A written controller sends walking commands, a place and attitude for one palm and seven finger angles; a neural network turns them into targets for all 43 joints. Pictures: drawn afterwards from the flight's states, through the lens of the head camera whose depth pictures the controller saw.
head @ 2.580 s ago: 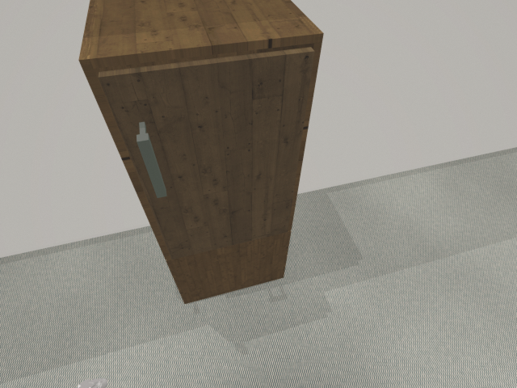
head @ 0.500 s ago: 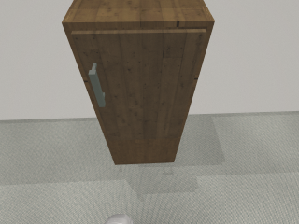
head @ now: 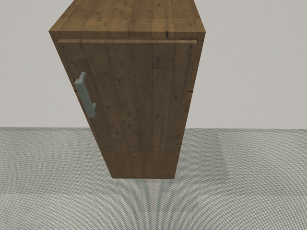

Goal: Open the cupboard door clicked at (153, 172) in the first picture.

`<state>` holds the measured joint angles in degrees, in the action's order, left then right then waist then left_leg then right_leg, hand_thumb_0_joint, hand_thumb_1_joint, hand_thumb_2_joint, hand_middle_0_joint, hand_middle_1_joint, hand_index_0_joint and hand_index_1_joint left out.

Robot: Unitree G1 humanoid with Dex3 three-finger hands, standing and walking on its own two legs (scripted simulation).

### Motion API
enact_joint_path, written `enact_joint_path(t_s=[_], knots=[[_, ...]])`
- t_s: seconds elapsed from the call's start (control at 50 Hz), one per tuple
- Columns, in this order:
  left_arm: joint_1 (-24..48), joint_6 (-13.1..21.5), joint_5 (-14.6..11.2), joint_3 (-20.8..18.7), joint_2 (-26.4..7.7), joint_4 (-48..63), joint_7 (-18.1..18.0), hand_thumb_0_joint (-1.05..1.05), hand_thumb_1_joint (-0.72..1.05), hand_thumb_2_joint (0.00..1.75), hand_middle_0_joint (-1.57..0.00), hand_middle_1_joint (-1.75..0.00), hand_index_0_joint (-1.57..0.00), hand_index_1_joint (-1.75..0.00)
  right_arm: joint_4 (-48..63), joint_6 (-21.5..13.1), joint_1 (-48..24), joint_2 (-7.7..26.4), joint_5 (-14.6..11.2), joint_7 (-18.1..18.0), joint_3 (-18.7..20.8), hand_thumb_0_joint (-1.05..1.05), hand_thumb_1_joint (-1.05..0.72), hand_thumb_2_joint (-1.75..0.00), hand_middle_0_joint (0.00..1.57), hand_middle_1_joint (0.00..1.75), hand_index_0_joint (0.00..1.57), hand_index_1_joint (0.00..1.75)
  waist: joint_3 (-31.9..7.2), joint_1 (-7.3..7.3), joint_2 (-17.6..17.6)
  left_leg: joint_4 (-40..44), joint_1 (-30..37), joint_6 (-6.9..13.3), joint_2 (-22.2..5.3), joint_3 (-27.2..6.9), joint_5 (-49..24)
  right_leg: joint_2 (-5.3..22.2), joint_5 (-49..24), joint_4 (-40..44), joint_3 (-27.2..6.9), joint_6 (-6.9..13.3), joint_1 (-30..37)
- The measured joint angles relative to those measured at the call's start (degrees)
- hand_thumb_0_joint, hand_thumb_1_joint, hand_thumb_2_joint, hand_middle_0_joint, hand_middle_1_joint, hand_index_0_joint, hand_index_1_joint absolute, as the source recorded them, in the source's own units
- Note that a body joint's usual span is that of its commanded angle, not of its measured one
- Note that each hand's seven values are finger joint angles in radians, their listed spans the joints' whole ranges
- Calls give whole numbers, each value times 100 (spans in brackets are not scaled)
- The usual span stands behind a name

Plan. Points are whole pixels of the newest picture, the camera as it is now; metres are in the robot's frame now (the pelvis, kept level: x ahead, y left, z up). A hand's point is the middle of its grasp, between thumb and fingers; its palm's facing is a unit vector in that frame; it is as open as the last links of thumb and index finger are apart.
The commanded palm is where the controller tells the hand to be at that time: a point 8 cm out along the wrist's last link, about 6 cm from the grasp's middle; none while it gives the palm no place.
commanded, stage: come to a stop and stand still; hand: left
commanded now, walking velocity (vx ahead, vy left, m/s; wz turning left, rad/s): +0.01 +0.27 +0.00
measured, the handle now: (87, 95) +0.48 +0.26 +0.06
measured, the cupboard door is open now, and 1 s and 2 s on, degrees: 0 0 0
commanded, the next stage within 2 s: look again from close up in 0.90 s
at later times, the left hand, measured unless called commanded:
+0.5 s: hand out of the picture -0.04 +0.26 -0.17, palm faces +0.08 -0.97 -0.23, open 7.4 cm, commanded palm none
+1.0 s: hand out of the picture -0.03 +0.25 -0.16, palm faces +0.00 -0.98 -0.20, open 7.3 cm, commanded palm none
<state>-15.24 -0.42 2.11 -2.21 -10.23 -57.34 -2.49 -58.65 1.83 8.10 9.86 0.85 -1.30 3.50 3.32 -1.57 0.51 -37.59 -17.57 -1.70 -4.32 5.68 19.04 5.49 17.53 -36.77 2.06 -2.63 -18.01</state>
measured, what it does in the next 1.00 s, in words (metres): steps on the spot: left foot, then right foot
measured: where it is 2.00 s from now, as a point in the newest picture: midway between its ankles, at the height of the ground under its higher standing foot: outside the picture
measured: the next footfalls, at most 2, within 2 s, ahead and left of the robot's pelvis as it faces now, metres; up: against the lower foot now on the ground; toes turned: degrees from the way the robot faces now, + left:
left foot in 0.40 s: -0.02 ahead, +0.16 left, +0.00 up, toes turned +3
right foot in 0.72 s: -0.02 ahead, -0.03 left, +0.00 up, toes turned +2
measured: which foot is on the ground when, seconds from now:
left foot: up 0.00-0.38, down 0.40-1.00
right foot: down 0.00-0.40, up 0.42-0.70, down 0.72-1.00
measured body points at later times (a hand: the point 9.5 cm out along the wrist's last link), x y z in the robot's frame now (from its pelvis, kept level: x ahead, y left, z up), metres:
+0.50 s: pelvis -0.04 +0.05 +0.01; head -0.04 +0.08 +0.46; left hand -0.04 +0.31 -0.15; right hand +0.01 -0.18 -0.12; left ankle -0.06 +0.15 -0.72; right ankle +0.00 -0.11 -0.69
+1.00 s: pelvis -0.05 +0.08 +0.02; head -0.05 +0.09 +0.47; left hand -0.02 +0.31 -0.14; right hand -0.08 -0.12 -0.14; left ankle -0.06 +0.16 -0.72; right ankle -0.07 -0.03 -0.72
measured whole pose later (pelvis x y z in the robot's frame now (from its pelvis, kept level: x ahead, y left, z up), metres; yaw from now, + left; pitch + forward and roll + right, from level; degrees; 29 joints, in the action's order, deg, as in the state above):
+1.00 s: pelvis -0.05 +0.08 +0.02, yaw -1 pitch -1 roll +0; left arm -13.6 -0.5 0.7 -0.6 -9.1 -64.0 -2.9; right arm -67.2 -0.8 17.2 5.7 0.3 -2.3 0.3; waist 1.4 0.7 0.7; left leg -21.8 -7.9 3.4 2.0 5.1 12.8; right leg 0.4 13.5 -22.7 2.1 0.2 -8.0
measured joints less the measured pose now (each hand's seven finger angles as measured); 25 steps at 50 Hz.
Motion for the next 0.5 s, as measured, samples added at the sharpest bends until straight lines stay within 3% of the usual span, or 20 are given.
enact_joint_path(t_s=[0.06, 0.12, 0.18, 0.26, 0.34, 0.4, 0.46, 0.5], knots=[[0, -15, 22, 55, 137, -17, 32, 1, 92, 90, -20, -30, -20, -30, 88, 173, 26, 182, 9, 19, 113, 1, -92, -90, 20, 30, 20, 30, 19, 29, -251, -1242, -438, 81, 262, -419, 868, -70, -2, -92, 77, 133, -52], [-51, -7, 11, 37, 207, 16, 1, 1, 91, 90, -20, -30, -20, -30, 119, 245, 64, 301, 42, 62, 157, 1, -92, -90, 20, 30, 20, 30, 32, 11, -290, -2430, -804, 55, 494, -485, 666, -28, -248, 204, 65, 159, -1], [-78, -10, 8, 1, 182, 54, -42, 1, 91, 90, -21, -30, -20, -30, 148, 282, 138, 351, 62, 114, 166, 1, -91, -90, 19, 30, 20, 30, 38, -12, -239, -2811, -913, -23, 545, -477, 381, 36, -446, 475, 68, 148, 22], [-120, -15, 34, -45, 69, 94, -70, 1, 90, 90, -21, -30, -20, -30, 165, 311, 208, 349, 66, 153, 140, 1, -91, -90, 19, 30, 20, 30, 45, -80, -107, -2232, -689, -75, 478, -471, 399, 142, -634, 675, 44, 90, -12], [-195, -93, 63, -93, -77, 94, -17, 1, 90, 90, -21, -30, -20, -30, 181, 200, 241, 279, 0, 154, 82, 1, -91, -90, 19, 30, 20, 30, 6, -162, 53, -798, -124, -11, 402, -391, 533, 214, -763, 728, -42, -17, -117], [-267, -206, 14, -127, -172, 51, 26, 1, 90, 90, -21, -30, -20, -30, 226, 12, 331, 225, -41, 121, 15, 1, -91, -90, 19, 30, 20, 30, -97, -130, 98, 571, 489, 68, 366, -327, 73, 184, -731, 512, -88, -142, -302], [-192, -376, -35, -173, -290, -86, 23, 1, 90, 90, -20, -30, -20, -30, 184, -56, 439, 15, 7, 71, -66, 1, -91, -90, 19, 30, 20, 30, -115, -65, 289, 528, 501, 257, 431, -249, 3, 39, 374, -238, -301, -46, -528], [-137, -409, -25, -178, -312, -154, 38, 1, 91, 90, -20, -30, -20, -30, 129, -70, 560, -99, 37, 23, -138, 1, -91, -90, 19, 30, 20, 30, -186, -5, 304, 743, 584, 337, 424, -249, -123, -139, 529, -859, -323, 10, -655]])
